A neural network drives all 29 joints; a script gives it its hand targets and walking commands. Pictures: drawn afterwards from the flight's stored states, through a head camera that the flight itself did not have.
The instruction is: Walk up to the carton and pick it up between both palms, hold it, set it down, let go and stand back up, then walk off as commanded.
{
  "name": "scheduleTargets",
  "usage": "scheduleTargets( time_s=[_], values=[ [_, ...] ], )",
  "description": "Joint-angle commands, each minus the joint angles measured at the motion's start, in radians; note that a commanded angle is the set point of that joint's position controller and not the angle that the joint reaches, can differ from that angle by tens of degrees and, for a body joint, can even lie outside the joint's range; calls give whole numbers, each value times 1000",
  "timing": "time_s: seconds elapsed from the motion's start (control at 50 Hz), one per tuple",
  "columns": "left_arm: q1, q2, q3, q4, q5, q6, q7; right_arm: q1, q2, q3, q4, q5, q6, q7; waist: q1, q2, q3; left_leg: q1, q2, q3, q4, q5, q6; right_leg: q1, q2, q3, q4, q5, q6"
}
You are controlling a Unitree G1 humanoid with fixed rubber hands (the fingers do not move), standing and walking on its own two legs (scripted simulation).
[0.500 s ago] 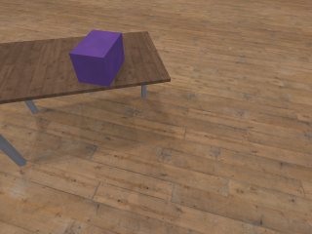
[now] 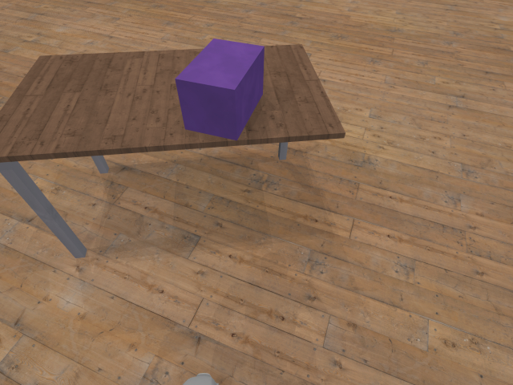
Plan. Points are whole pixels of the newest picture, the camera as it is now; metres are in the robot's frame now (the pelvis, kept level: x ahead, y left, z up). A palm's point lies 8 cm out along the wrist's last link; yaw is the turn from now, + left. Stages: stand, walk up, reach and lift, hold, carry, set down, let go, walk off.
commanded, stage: walk up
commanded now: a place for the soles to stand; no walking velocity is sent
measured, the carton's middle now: (224, 87) +0.94 +0.10 -0.05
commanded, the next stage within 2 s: none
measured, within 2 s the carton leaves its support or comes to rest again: neither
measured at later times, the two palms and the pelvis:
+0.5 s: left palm (34, 378) +0.17 +0.37 -0.11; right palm (424, 334) +0.22 -0.28 -0.08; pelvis +0.14 +0.04 +0.01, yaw +4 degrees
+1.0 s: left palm (53, 312) +0.27 +0.37 -0.10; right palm (396, 285) +0.31 -0.26 -0.08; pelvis +0.17 +0.04 +0.01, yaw +6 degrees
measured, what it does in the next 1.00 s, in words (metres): walks ahead: left foot, then right foot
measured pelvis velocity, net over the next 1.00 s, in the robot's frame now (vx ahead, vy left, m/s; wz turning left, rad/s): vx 0.17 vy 0.04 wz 0.10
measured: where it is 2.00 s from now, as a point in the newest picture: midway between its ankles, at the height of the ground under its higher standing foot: outside the picture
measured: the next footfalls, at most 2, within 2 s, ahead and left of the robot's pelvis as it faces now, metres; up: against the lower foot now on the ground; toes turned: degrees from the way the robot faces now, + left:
left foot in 0.02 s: +0.17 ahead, +0.17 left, +0.00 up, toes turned +3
right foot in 0.50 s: +0.23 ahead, -0.10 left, +0.00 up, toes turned +3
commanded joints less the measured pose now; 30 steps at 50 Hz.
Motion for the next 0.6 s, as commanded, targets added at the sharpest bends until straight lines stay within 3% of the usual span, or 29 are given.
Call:
scheduleTargets(
  time_s=[0.0,0.02,0.04,0.06,0.08,0.1,0.12,0.14,0.16,0.18,0.2,0.22,0.24,0.3,0.34,0.36,0.38,0.42,0.44,0.46,0.48,0.5,0.52,0.54,0.56,0.58],
  values=[
    [-16,97,7,-145,-8,2,-4,242,-301,-99,-25,-9,-35,-44,-131,253,-99,427,160,-570,-452,-440,138,-647,143,48,786,-213,-120],
    [16,181,22,-109,-26,21,-4,106,-310,-91,-72,11,-38,-38,-66,136,-109,306,223,-707,-588,-706,191,-579,124,96,797,-178,-137],
    [24,193,8,-111,-19,21,-4,13,-346,-80,-105,35,-41,-43,-21,180,-26,166,286,-824,-675,-747,219,-542,62,88,834,-127,-139],
    [-3,225,16,-92,-22,23,-10,-5,-304,-74,-115,35,-50,-48,-3,55,21,103,265,-725,-630,-648,217,-508,16,121,801,-72,-133],
    [17,221,29,-82,-20,24,-13,-15,-259,-73,-137,28,-57,-52,19,16,32,88,200,-563,-559,-495,195,-460,0,150,742,-32,-122],
    [29,185,21,-79,-23,20,-14,0,-238,-57,-125,34,-71,-58,18,57,60,46,158,-412,-522,-337,152,-441,-24,149,662,41,-120],
    [14,169,23,-89,-29,21,-26,36,-200,-44,-113,42,-87,-64,8,29,54,99,103,-345,-503,-252,121,-449,-7,159,602,83,-111],
    [38,168,25,-84,-24,31,-28,90,-193,-39,-95,47,-97,-66,3,18,-4,186,92,-312,-488,-188,113,-441,3,135,571,122,-110],
    [30,156,24,-91,-21,35,-33,105,-173,-31,-89,52,-102,-74,6,47,17,128,70,-254,-505,-133,98,-418,5,119,542,154,-101],
    [31,152,33,-89,-10,50,-38,104,-162,-25,-101,42,-106,-79,-5,47,1,192,90,-265,-490,-108,122,-434,18,96,522,159,-87],
    [31,145,26,-103,-11,53,-36,125,-149,-18,-113,38,-110,-85,-4,32,7,163,100,-232,-489,-29,156,-441,11,79,488,158,-79],
    [6,141,33,-117,0,58,-42,116,-123,-12,-117,29,-107,-94,-5,-12,13,181,98,-251,-488,-8,138,-454,31,97,471,158,-71],
    [5,138,26,-129,-6,65,-35,100,-162,-8,-117,27,-110,-104,2,20,23,161,138,-222,-454,88,174,-447,16,104,430,112,-62],
    [-60,103,11,-139,-21,60,-32,60,-157,3,-142,28,-108,-112,3,29,-30,179,139,-150,-330,432,175,-366,13,106,280,86,-59],
    [-67,94,0,-149,-30,54,-27,79,-149,4,-136,42,-95,-120,-8,91,-66,222,93,-84,-251,620,137,-314,58,56,220,147,-87],
    [-81,78,0,-147,-32,52,-22,94,-153,7,-123,38,-88,-124,-25,151,-70,248,81,-88,-229,741,124,-339,64,50,197,136,-94],
    [-73,80,-4,-148,-27,53,-20,94,-164,-1,-126,45,-82,-126,-24,163,-113,278,96,-99,-189,812,130,-296,86,26,187,148,-92],
    [-78,76,-17,-149,-36,42,-9,91,-165,-2,-128,51,-61,-133,-29,133,-129,290,54,-66,-98,707,116,-259,102,0,47,221,-115],
    [-56,87,-10,-137,-28,29,-7,69,-159,7,-134,57,-54,-132,-9,124,-133,279,17,-42,-36,646,94,-206,94,0,-53,336,-120],
    [-30,142,0,-125,-19,23,-2,33,-130,17,-140,62,-51,-132,4,54,-179,263,-1,-36,18,514,64,-119,23,75,-70,560,-135],
    [-8,188,17,-126,-14,16,2,54,-102,33,-154,78,-54,-132,19,-75,-255,177,-48,-22,107,419,30,-25,-98,210,-16,750,-195],
    [-4,190,11,-130,-26,10,4,40,-65,46,-165,75,-53,-130,22,-121,-268,122,-113,-18,165,110,15,9,-200,338,-36,839,-253],
    [-34,191,5,-130,-30,9,5,47,-73,41,-155,67,-46,-143,16,-221,-211,102,-120,-31,159,-260,11,-27,-269,378,9,994,-339],
    [-81,198,1,-132,-33,16,4,74,-89,42,-137,57,-42,-146,-13,-243,-217,151,-64,-62,69,-304,21,-74,-274,368,35,920,-347],
    [-99,160,-9,-122,-34,22,3,63,-113,37,-105,60,-55,-142,-34,-191,-192,204,-69,-48,-28,-221,22,-143,-219,299,17,904,-301],
    [-111,173,-12,-118,-34,28,-1,55,-120,38,-83,57,-64,-135,-40,-237,-172,215,-59,-39,-98,-85,27,-161,-168,176,44,882,-239]
  ],
)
